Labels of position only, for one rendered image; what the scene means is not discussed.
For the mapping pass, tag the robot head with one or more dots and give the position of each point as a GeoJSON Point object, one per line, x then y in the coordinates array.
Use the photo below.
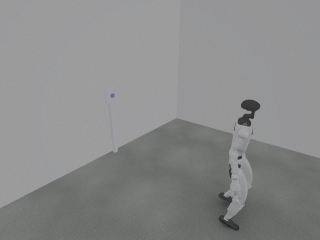
{"type": "Point", "coordinates": [249, 105]}

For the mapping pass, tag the robot right hand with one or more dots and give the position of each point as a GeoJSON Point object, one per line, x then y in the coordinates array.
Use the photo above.
{"type": "Point", "coordinates": [235, 187]}

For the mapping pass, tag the right robot upper arm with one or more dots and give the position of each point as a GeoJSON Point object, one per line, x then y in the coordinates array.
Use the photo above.
{"type": "Point", "coordinates": [241, 136]}

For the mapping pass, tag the left robot thigh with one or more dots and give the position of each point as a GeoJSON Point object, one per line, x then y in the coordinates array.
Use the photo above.
{"type": "Point", "coordinates": [246, 167]}

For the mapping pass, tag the panel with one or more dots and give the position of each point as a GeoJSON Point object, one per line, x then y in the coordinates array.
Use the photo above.
{"type": "Point", "coordinates": [109, 101]}

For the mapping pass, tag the right robot forearm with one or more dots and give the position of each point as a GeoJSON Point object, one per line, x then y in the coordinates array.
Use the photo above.
{"type": "Point", "coordinates": [233, 160]}

